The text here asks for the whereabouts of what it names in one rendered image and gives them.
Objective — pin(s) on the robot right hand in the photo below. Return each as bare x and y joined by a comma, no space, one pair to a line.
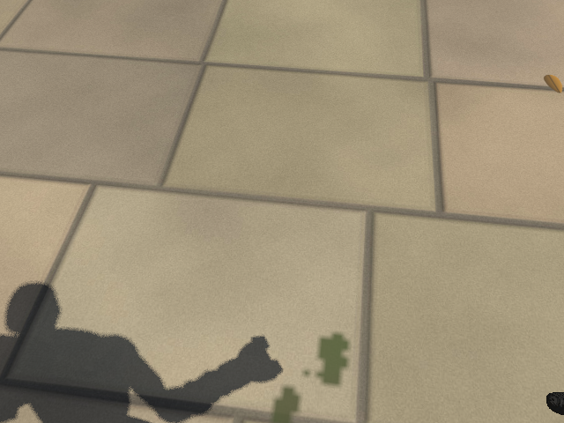
555,402

